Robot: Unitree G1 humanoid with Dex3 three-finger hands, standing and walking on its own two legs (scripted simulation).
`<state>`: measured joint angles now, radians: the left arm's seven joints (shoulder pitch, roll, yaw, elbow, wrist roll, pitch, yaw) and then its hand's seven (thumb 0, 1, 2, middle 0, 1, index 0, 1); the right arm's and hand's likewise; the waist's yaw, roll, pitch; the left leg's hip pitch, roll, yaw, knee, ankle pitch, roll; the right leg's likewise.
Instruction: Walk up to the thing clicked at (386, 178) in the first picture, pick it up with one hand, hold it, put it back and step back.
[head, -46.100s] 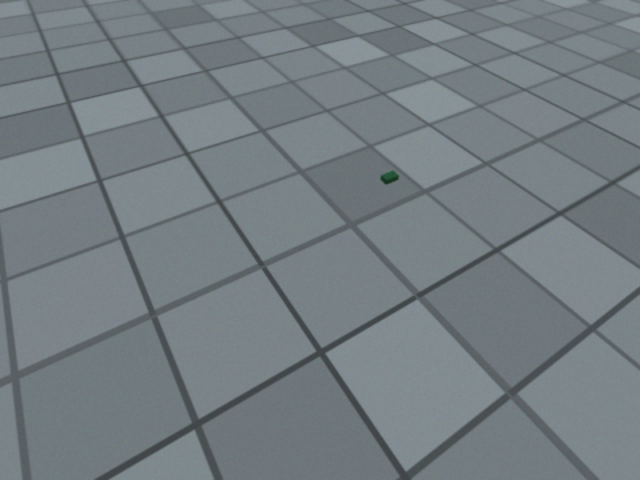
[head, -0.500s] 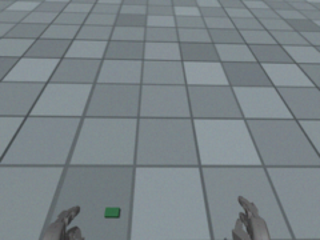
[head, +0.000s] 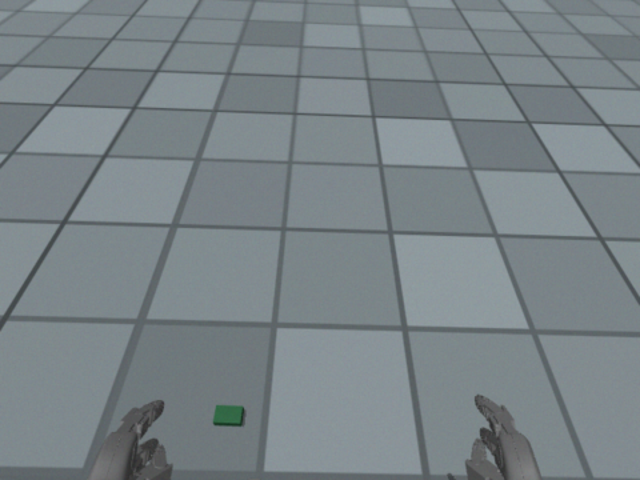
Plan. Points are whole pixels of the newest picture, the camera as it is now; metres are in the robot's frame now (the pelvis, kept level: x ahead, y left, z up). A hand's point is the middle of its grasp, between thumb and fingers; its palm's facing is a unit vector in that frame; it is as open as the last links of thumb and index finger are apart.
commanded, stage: stand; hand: left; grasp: from above
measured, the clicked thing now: (228, 415) +0.43 +0.24 -0.70
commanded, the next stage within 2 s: none
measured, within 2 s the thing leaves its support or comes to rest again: neither
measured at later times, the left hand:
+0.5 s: hand out of the picture +0.04 +0.25 -0.11, palm faces +0.05 -0.95 -0.31, open 7.4 cm
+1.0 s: hand out of the picture +0.02 +0.24 -0.10, palm faces +0.04 -0.94 -0.33, open 7.4 cm
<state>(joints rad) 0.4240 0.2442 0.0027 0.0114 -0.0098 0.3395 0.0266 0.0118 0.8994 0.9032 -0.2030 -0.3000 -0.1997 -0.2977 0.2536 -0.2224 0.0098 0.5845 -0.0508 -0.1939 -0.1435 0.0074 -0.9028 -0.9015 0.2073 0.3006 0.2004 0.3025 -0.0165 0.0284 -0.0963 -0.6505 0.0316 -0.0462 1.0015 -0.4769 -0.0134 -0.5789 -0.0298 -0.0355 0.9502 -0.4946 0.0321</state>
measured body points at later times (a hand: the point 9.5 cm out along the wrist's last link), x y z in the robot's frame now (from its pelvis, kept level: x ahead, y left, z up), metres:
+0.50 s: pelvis +0.00 +0.02 +0.05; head +0.00 +0.02 +0.50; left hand +0.04 +0.30 -0.09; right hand +0.08 -0.26 -0.08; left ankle +0.02 +0.13 -0.68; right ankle -0.01 -0.14 -0.68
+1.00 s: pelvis -0.01 +0.00 +0.06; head -0.01 +0.00 +0.51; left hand +0.02 +0.29 -0.08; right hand +0.06 -0.28 -0.08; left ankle +0.02 +0.13 -0.68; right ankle -0.01 -0.14 -0.68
